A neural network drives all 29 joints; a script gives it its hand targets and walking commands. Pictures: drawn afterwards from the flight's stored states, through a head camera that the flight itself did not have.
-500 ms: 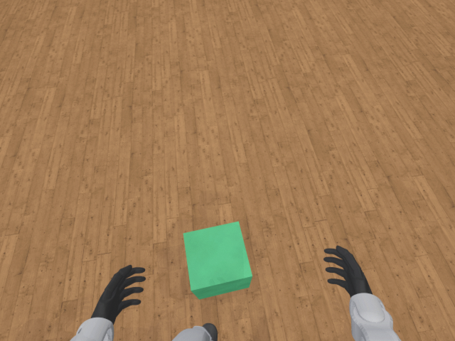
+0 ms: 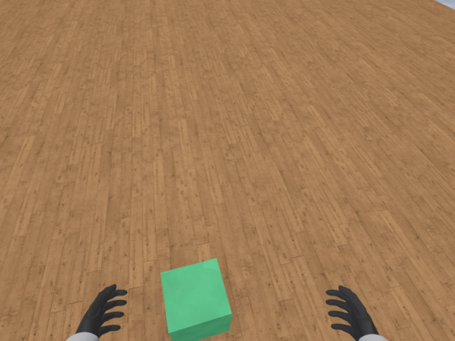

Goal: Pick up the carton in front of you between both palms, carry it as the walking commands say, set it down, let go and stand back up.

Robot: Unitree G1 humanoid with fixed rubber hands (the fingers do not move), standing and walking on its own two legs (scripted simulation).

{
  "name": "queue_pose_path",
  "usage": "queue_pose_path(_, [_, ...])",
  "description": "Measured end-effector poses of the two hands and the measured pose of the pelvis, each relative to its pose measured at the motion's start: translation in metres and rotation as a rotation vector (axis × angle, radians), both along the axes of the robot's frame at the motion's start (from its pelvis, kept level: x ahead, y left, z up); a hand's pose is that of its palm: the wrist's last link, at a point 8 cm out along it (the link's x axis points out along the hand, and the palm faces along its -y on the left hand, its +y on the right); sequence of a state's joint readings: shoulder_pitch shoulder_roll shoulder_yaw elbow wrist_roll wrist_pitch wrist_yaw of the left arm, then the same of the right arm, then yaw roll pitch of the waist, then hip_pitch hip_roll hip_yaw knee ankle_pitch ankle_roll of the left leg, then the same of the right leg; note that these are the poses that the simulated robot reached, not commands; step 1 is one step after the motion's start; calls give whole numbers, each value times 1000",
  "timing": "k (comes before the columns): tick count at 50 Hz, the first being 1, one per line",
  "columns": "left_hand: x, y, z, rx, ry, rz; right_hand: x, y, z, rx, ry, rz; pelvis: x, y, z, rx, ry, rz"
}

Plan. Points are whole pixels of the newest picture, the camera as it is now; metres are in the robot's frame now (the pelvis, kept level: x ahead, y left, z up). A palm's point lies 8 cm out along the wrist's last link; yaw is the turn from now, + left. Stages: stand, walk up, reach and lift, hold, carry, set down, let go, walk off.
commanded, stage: let go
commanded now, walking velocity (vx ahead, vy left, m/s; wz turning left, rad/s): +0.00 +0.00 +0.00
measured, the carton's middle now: (196, 303) +0.37 +0.11 -0.65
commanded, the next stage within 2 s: stand in 0.10 s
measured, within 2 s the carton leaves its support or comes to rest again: neither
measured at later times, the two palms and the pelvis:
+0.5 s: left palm out of the picture +0.13 +0.32 -0.11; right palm out of the picture +0.11 -0.26 -0.07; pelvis +0.00 +0.04 +0.00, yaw -3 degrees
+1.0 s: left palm out of the picture +0.12 +0.33 -0.11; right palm out of the picture +0.09 -0.27 -0.08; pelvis +0.00 +0.04 +0.00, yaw -3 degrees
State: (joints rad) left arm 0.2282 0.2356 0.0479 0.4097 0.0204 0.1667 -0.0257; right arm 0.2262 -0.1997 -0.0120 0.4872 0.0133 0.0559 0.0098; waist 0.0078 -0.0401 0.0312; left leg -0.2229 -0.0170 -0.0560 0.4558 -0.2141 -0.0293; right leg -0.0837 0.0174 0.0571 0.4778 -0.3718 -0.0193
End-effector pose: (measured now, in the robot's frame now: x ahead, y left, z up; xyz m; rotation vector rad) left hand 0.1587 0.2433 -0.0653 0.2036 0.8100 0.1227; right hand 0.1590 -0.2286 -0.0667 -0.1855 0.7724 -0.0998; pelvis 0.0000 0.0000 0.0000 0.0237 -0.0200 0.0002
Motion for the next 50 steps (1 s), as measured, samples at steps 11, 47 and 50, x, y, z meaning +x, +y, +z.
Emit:
queue_pose_path(11, [-18, 41, -19, 73, 34, -20, -22, -7, -8, -143, 101, -8, -7, 22, -3, -20, 15, -18])
queue_pose_path(47, [-37, 82, -42, 142, 210, -54, -67, -38, -18, -201, 271, -142, 1, 39, 1, -26, -5, -57])
queue_pose_path(50, [-43, 83, -43, 144, 223, -52, -70, -40, -18, -202, 279, -144, -1, 39, 2, -26, -8, -57])
